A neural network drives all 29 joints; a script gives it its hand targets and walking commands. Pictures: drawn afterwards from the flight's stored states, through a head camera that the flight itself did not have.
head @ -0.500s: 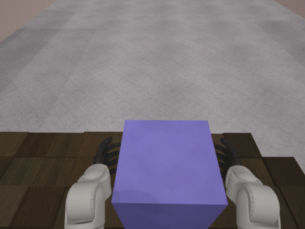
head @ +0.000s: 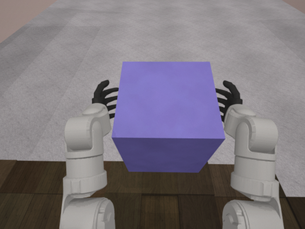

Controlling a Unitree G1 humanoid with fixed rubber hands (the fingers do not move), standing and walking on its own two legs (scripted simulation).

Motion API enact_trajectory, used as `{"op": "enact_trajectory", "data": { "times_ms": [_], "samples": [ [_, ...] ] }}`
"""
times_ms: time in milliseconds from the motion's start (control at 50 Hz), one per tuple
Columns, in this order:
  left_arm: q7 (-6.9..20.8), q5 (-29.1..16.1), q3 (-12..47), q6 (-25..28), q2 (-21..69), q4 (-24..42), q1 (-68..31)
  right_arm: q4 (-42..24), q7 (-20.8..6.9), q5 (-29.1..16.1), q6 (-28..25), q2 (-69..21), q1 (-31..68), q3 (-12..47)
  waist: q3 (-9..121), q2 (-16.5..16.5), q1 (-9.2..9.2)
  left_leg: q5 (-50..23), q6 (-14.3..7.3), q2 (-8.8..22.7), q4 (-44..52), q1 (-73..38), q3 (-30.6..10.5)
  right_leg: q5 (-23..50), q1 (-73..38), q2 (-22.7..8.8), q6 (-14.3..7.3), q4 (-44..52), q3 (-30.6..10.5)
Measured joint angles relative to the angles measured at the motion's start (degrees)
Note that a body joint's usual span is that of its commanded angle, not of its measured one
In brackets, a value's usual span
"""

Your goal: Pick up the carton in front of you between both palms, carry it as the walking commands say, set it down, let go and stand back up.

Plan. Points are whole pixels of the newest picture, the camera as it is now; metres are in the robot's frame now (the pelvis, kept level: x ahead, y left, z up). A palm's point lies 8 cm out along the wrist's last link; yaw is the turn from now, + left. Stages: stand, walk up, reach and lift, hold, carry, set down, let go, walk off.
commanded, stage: carry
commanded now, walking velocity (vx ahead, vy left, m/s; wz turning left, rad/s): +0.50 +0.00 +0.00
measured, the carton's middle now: (164, 122) +0.38 +0.00 +0.10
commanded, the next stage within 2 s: none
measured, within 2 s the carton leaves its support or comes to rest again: neither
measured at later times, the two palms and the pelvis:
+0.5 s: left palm (130, 71) +0.65 +0.13 +0.08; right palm (207, 72) +0.67 -0.17 +0.07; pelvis +0.32 -0.03 -0.02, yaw +2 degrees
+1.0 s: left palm (141, 32) +0.99 +0.10 +0.09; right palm (201, 36) +0.97 -0.20 +0.09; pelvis +0.65 -0.01 +0.01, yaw +1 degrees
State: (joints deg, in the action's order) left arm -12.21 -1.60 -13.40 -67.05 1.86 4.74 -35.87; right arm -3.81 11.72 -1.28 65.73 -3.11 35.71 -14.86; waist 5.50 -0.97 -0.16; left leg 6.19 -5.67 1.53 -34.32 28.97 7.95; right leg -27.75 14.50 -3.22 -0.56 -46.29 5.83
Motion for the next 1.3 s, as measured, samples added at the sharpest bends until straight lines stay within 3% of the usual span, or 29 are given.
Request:
{"op": "enact_trajectory", "data": {
  "times_ms": [60, 120, 220, 280, 380, 400, 420, 440, 460, 520, 600, 680, 740, 780, 820, 840, 860, 900, 920, 960, 1020, 1080, 1160, 1200, 1240, 1300],
  "samples": [
    [0.0, -0.6, -2.4, -1.2, -0.5, -1.9, -2.0, 1.3, 0.6, 0.3, 1.3, -1.1, 1.6, -0.6, -1.7, 0.0, -1.42, 5.3, -0.9, -0.8, -0.1, -2.2, -0.3, 1.3, 8.9, 1.9, -1.9, -15.6, -3.4],
    [0.6, 0.4, -4.5, -1.4, 1.2, -2.5, -3.5, 0.7, 0.6, 0.5, 1.7, -1.7, 1.7, -2.0, -3.5, 0.1, -2.12, 5.7, -0.3, -1.1, 3.8, -5.7, -0.5, 4.9, 16.0, 1.7, -1.8, -17.7, -3.6],
    [1.9, 3.3, -5.7, 0.7, 3.8, -1.4, -2.4, -0.2, -0.5, 1.9, 0.0, -3.1, 0.6, -3.3, -5.4, 0.6, -3.05, 7.7, 0.6, -1.2, 9.5, -12.5, -1.4, 9.4, 22.5, 1.1, -0.8, -7.3, -3.4],
    [3.1, 4.3, -5.6, 1.6, 5.3, 0.1, 0.6, -0.2, -1.9, 2.7, -1.3, -3.8, -1.5, -3.2, -5.4, 0.6, -3.21, 10.2, 1.8, -1.2, 11.6, -17.1, -1.7, 16.2, 23.0, 1.0, -0.7, 1.9, -2.6],
    [4.4, 5.6, -4.6, 3.3, 6.4, 2.6, 6.0, -0.5, -2.7, 3.3, -3.0, -4.3, -5.1, -1.2, -4.8, 0.6, -3.04, 18.9, 4.4, -1.4, 8.6, -24.3, -1.8, 27.6, 18.4, 2.2, -2.1, 16.9, -0.4],
    [4.5, 5.8, -4.2, 4.0, 6.8, 2.4, 6.8, -0.6, -2.7, 3.2, -3.1, -4.0, -5.9, -0.9, -4.7, 1.3, -2.56, 21.3, 5.1, -0.8, 5.1, -24.8, -1.6, 25.2, 15.5, 2.5, -2.8, 18.4, 1.0],
    [4.6, 6.1, -3.7, 4.7, 7.1, 1.8, 7.3, -0.7, -2.8, 2.9, -3.3, -3.6, -6.6, -0.8, -4.5, 1.8, -2.00, 23.1, 5.4, 0.1, -1.2, -23.5, -1.6, 19.7, 12.5, 3.2, -6.5, 19.4, 1.3],
    [4.7, 6.5, -3.2, 5.2, 7.3, 1.2, 7.1, -0.8, -2.9, 2.7, -3.4, -3.0, -6.9, -0.7, -4.6, 1.8, -1.46, 23.0, 5.4, 0.3, -9.2, -20.9, -2.2, 14.6, 10.9, 3.9, -12.7, 19.1, 0.7],
    [4.7, 6.7, -2.8, 5.8, 7.4, 0.6, 7.0, -0.7, -3.1, 2.4, -3.7, -2.3, -6.9, -0.6, -4.9, 1.5, -1.03, 23.8, 5.4, -0.2, -17.0, -17.7, -3.5, 11.8, 10.3, 4.7, -16.8, 17.9, -0.8],
    [4.4, 6.1, -1.8, 7.3, 7.3, 0.6, 9.3, 0.2, -3.2, 2.0, -4.3, -2.0, -7.5, 0.0, -5.7, 1.7, 1.56, 24.5, 4.7, -1.8, -34.3, -7.0, -6.0, 11.7, 9.5, 5.5, -14.5, 14.8, -2.2],
    [4.0, 3.5, -1.8, 8.4, 6.5, 1.8, 12.3, -1.5, -3.2, 3.7, -5.2, -5.1, -9.5, -0.5, -5.9, 1.2, 4.06, 21.3, 4.4, -1.5, -42.0, 6.5, -6.1, 11.1, 5.5, 5.8, -9.0, 15.7, -3.5],
    [3.8, 0.9, -0.8, 9.7, 5.0, 2.0, 12.2, -4.6, -2.6, 5.1, -6.6, -6.3, -11.4, -0.2, -5.4, 0.8, 5.87, 19.1, 4.0, 0.1, -40.4, 17.2, -6.0, 6.7, 0.5, 6.1, -5.7, 16.5, -4.3],
    [3.5, 0.2, 0.3, 10.1, 4.2, 1.0, 11.6, -5.5, -2.3, 5.9, -7.1, -6.1, -12.4, 0.3, -4.1, 0.8, 6.08, 11.4, 3.4, 0.3, -24.9, 18.4, -4.5, 4.0, -5.1, 6.0, -4.3, 19.3, -4.9],
    [3.5, 0.5, 0.6, 9.8, 4.1, 0.2, 11.2, -5.1, -2.4, 6.2, -7.0, -5.7, -12.6, 0.4, -3.2, 0.8, 5.30, 5.4, 2.6, -0.8, -12.8, 15.5, -2.4, 2.2, -8.8, 5.7, -4.1, 20.6, -5.0],
    [3.8, 1.0, 0.4, 9.5, 3.4, -0.4, 11.2, -3.0, -2.8, 6.3, -7.4, -5.7, -11.9, 0.9, -3.2, -0.2, 2.72, -1.2, 1.5, -3.1, -6.4, 10.8, -0.6, 0.6, -9.6, 4.1, -3.9, 14.0, -3.5],
    [4.0, 1.1, 0.2, 9.5, 2.8, -0.8, 11.2, -1.6, -2.8, 6.3, -7.7, -6.0, -11.3, 1.7, -3.9, -1.5, 0.86, -0.5, 1.1, -4.2, -6.7, 9.2, 0.3, 3.9, -6.8, 2.6, -2.5, 4.3, -3.7],
    [4.4, 1.3, -0.4, 9.4, 2.4, -0.9, 11.4, -0.3, -2.7, 6.5, -7.7, -6.1, -10.5, 2.0, -4.3, -1.6, -1.11, 1.3, 0.8, -4.7, -7.0, 8.0, 0.4, 4.6, -2.4, 3.1, -1.1, -7.6, -5.4],
    [4.8, 1.9, -1.1, 9.0, 2.9, -0.7, 11.9, 0.7, -1.9, 5.8, -7.3, -5.7, -10.1, 2.5, -5.2, -0.6, -4.30, 4.3, 0.7, -5.2, -5.5, 4.9, -0.6, 3.4, 6.5, 5.5, -0.6, -27.1, -7.6],
    [4.9, 2.6, -1.6, 8.9, 3.7, -0.3, 12.1, 0.6, -1.6, 4.9, -7.0, -5.2, -10.4, 2.8, -5.5, -0.1, -5.45, 4.9, 0.8, -5.3, -4.0, 2.9, -1.0, 3.2, 10.1, 5.9, -0.9, -31.7, -7.7],
    [4.7, 4.3, -2.7, 8.8, 5.9, 1.0, 12.6, 0.1, -1.1, 3.1, -6.8, -4.1, -10.8, 3.1, -6.0, 0.7, -6.98, 5.4, 1.3, -5.1, -0.7, -1.0, -1.8, 3.1, 15.7, 5.4, -1.5, -31.7, -7.3],
    [4.2, 6.1, -3.2, 8.9, 7.5, 3.4, 12.7, 0.0, -0.9, 0.9, -6.9, -2.9, -9.6, 3.2, -6.1, 1.2, -7.83, 7.0, 1.6, -4.1, 2.5, -5.8, -2.6, 1.9, 19.6, 3.5, -1.9, -15.6, -6.2],
    [3.8, 6.3, -2.6, 8.5, 7.1, 5.4, 12.1, -0.2, -0.4, -0.4, -6.6, -2.2, -7.1, 3.4, -5.2, 1.1, -7.05, 10.0, 2.8, -3.1, 3.0, -9.3, -2.8, 13.9, 19.5, 2.5, -2.0, 1.2, -5.2],
    [3.2, 5.1, -2.3, 6.3, 5.2, 7.4, 9.9, -1.1, -0.3, -0.5, -5.0, -2.0, -4.1, 3.4, -2.6, -0.3, -4.43, 17.7, 4.6, -2.7, -2.0, -13.1, -2.7, 31.5, 12.9, 1.5, -1.4, 19.8, -3.1],
    [2.8, 4.2, -1.8, 4.5, 3.8, 6.4, 7.3, -1.4, -0.3, -0.1, -3.5, -1.5, -2.6, 2.8, -0.7, -2.1, -2.83, 21.1, 4.9, -2.7, -10.6, -12.5, -2.4, 30.8, 8.2, 0.5, -2.0, 22.3, -2.3],
    [2.0, 2.9, -1.0, 3.7, 3.1, 4.1, 5.0, -0.5, 0.2, -0.5, -2.0, 0.2, -0.7, 2.3, 0.9, 0.1, -0.30, 23.5, 4.4, -1.1, -22.1, -8.6, -4.9, 16.6, 8.0, 2.9, -3.0, 16.8, -2.1],
    [0.0, 1.1, -0.1, 0.9, 2.3, 1.1, 3.2, 0.4, 1.4, -0.5, 1.1, 0.6, -0.3, 0.5, 1.6, 1.0, 2.90, 22.8, 4.0, -1.2, -33.9, -1.2, -6.9, 12.8, 8.1, 4.5, -4.5, 11.8, -1.7]
  ]
}}
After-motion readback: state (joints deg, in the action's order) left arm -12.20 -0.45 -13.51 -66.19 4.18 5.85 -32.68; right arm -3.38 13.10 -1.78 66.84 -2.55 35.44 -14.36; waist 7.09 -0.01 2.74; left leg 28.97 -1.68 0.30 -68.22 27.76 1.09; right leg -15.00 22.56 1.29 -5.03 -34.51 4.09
